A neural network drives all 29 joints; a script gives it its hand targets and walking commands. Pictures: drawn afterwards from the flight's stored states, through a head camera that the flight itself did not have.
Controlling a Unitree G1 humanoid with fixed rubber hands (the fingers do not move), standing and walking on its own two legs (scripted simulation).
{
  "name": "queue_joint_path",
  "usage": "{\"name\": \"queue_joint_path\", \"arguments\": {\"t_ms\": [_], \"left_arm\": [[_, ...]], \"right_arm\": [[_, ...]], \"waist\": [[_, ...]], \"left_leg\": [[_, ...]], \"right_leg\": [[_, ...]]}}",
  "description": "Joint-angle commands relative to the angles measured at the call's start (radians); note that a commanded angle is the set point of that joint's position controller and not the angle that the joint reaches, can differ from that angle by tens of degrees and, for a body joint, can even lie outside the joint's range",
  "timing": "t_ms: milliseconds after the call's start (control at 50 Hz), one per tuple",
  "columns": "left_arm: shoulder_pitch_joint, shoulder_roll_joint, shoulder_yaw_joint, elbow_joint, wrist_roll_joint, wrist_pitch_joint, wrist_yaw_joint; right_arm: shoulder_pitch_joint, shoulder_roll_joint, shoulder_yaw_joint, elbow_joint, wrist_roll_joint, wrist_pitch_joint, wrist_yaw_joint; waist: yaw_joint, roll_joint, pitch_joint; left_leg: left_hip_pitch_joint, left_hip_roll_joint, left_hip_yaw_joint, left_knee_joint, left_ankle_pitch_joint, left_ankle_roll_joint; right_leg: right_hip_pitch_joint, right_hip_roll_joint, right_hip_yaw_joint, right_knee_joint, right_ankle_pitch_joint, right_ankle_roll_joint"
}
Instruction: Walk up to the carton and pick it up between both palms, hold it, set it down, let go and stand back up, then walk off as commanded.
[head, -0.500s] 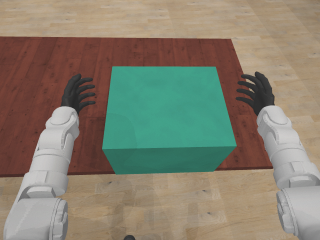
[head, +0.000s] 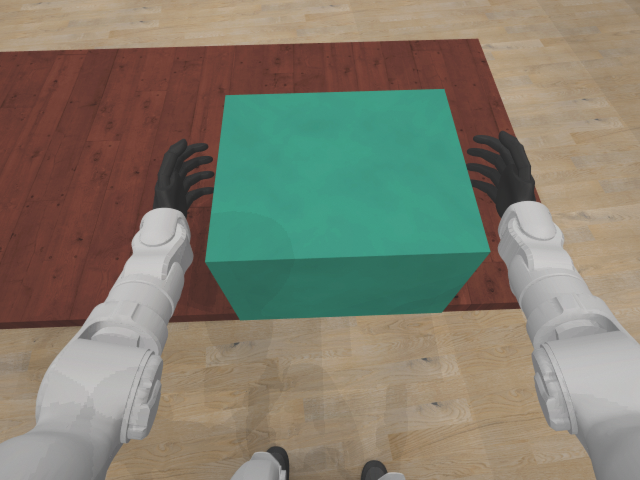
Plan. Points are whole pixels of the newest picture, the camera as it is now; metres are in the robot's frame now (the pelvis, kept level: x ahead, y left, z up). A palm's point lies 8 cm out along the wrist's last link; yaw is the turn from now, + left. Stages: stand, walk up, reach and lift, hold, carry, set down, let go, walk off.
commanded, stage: reach and lift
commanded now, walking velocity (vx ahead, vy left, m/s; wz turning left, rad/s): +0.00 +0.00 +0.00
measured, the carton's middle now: (338, 208) +0.45 +0.02 +0.02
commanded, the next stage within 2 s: none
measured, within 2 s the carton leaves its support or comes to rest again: neither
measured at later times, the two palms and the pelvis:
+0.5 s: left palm (193, 215) +0.42 +0.21 +0.03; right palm (484, 198) +0.47 -0.16 +0.04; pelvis -0.01 -0.01 -0.01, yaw +1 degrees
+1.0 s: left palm (194, 215) +0.41 +0.21 +0.03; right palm (486, 199) +0.46 -0.16 +0.05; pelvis +0.01 +0.01 +0.00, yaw +2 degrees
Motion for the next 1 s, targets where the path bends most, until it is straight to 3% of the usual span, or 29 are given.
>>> {"name": "queue_joint_path", "arguments": {"t_ms": [0, 180, 360, 540, 720, 800, 900, 980], "left_arm": [[-0.452, 0.188, -0.006, -0.116, -0.035, -0.069, 0.002], [-0.544, 0.151, -0.033, -0.139, -0.046, -0.087, 0.012], [-0.558, 0.087, 0.01, -0.175, 0.026, -0.086, 0.031], [-0.525, -0.001, 0.035, -0.214, 0.075, -0.105, 0.027], [-0.522, -0.099, 0.051, -0.184, 0.12, -0.147, 0.01], [-0.546, -0.238, 0.05, -0.157, 0.166, -0.179, -0.019], [-0.634, -0.668, -0.026, -0.085, 0.261, -0.239, -0.115], [-0.596, -0.742, -0.079, -0.02, 0.282, -0.307, -0.144]], "right_arm": [[-0.521, -0.188, -0.006, -0.165, 0.026, -0.053, 0.009], [-0.557, -0.131, -0.019, -0.143, 0.009, -0.045, 0.011], [-0.569, -0.085, -0.132, -0.18, -0.104, -0.055, -0.028], [-0.557, 0.011, -0.127, -0.232, -0.152, -0.057, -0.035], [-0.557, 0.137, -0.115, -0.241, -0.218, -0.072, -0.024], [-0.573, 0.296, -0.101, -0.235, -0.276, -0.094, 0.004], [-0.589, 0.77, -0.056, -0.211, -0.451, -0.144, 0.096], [-0.493, 0.851, -0.04, -0.175, -0.535, -0.197, 0.122]], "waist": [[-0.007, -0.112, -0.851], [-0.003, -0.054, -0.847], [-0.027, -0.018, -0.953], [-0.028, -0.05, -0.948], [-0.03, -0.081, -0.891], [-0.034, -0.073, -0.869], [-0.07, -0.047, -0.831], [-0.093, -0.031, -0.786]], "left_leg": [[0.451, -0.06, 0.046, 0.027, 0.302, -0.022], [0.423, -0.063, 0.053, 0.06, 0.269, -0.029], [0.4, -0.073, 0.057, 0.077, 0.279, -0.041], [0.421, -0.076, 0.057, 0.069, 0.315, -0.037], [0.439, -0.078, 0.062, 0.05, 0.343, -0.031], [0.453, -0.082, 0.062, 0.038, 0.363, -0.031], [0.497, -0.086, 0.048, -0.008, 0.375, -0.032], [0.52, -0.081, 0.043, -0.043, 0.408, -0.04]], "right_leg": [[0.323, 0.043, -0.052, 0.011, 0.279, 0.037], [0.26, 0.036, -0.055, 0.037, 0.213, 0.031], [0.305, 0.028, -0.041, 0.053, 0.285, 0.038], [0.348, 0.03, -0.043, 0.045, 0.327, 0.042], [0.399, 0.028, -0.042, 0.031, 0.367, 0.043], [0.425, 0.023, -0.046, 0.023, 0.399, 0.041], [0.471, 0.013, -0.053, -0.013, 0.468, 0.039], [0.497, 0.0, -0.054, -0.043, 0.525, 0.044]]}}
